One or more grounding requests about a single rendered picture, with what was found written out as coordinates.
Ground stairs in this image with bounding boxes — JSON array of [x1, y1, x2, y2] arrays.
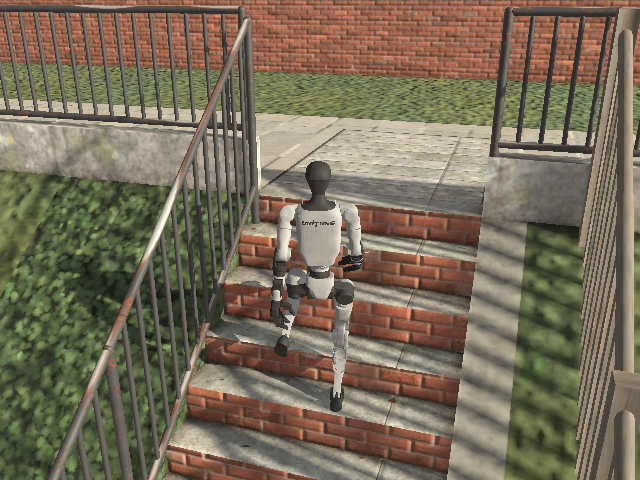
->
[[163, 195, 482, 480]]

